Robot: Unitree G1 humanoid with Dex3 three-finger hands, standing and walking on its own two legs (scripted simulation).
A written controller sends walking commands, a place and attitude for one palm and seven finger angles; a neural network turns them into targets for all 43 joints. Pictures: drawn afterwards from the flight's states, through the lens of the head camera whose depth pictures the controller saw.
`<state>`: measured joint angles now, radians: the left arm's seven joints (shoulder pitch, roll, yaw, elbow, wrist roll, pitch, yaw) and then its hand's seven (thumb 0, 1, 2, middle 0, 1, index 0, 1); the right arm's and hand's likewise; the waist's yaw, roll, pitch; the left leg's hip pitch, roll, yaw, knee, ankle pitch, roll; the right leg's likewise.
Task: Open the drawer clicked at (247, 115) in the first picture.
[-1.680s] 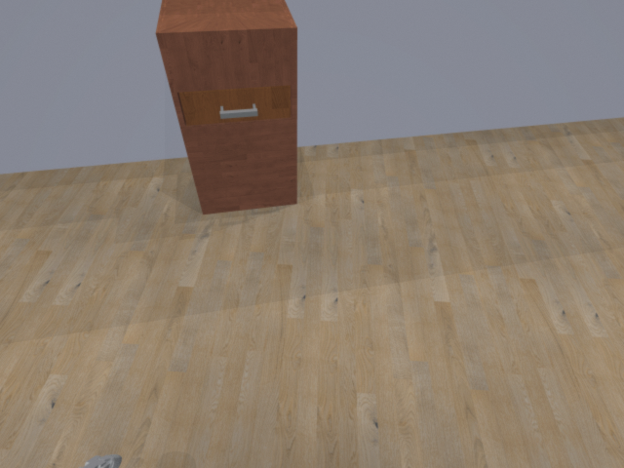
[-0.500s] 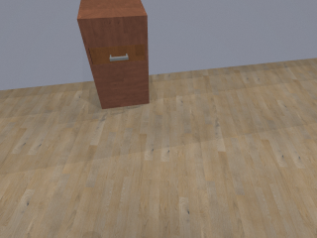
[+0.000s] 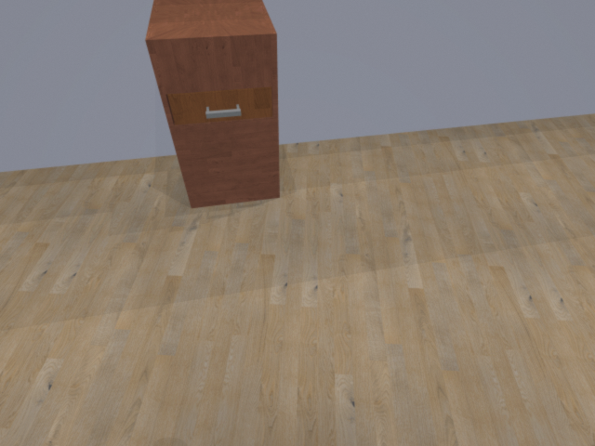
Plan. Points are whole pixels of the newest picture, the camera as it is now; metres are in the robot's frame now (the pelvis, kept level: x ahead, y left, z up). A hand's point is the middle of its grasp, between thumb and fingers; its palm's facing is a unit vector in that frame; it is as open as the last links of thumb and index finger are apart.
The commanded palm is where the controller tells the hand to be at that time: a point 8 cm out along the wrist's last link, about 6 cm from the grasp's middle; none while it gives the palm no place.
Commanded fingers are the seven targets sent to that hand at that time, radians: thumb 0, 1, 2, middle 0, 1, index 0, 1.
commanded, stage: walk to a spot facing it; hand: left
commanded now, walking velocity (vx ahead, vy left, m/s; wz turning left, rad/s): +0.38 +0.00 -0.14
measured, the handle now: (223, 110) +1.29 +0.36 -0.25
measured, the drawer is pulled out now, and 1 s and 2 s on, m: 0.00 0.00 0.00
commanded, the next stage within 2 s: turn to face it in 1.18 s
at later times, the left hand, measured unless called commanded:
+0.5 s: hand out of the picture +0.16 +0.18 -0.19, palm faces -0.10 -0.98 -0.16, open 7.3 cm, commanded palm none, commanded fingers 0.00 0.90 0.90 -0.20 -0.30 -0.20 -0.30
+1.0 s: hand (240, 356) +0.31 +0.12 -0.19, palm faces +0.03 -0.99 -0.14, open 7.3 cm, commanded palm none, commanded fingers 0.00 0.90 0.90 -0.20 -0.30 -0.20 -0.30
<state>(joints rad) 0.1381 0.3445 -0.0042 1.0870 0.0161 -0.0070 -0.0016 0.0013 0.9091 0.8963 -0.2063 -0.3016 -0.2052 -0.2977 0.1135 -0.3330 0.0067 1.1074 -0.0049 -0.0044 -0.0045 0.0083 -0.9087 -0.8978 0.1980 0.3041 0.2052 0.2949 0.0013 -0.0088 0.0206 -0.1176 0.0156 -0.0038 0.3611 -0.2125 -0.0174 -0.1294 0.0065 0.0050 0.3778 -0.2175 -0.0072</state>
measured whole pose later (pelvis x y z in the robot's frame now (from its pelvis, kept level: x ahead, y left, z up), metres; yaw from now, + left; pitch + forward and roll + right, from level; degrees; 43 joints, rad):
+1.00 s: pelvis +0.33 -0.04 -0.01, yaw -2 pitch -1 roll -2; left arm 0.36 0.15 0.03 1.11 0.03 -0.08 0.01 0.00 0.93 0.90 -0.20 -0.30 -0.20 -0.30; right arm 0.15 -0.16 -0.06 1.00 -0.02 -0.02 0.03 0.00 -0.92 -0.90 0.19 0.30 0.20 0.29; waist 0.02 0.00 0.00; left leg -0.55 0.14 0.09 0.79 -0.17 -0.01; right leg -0.05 0.03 -0.21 0.35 -0.30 -0.04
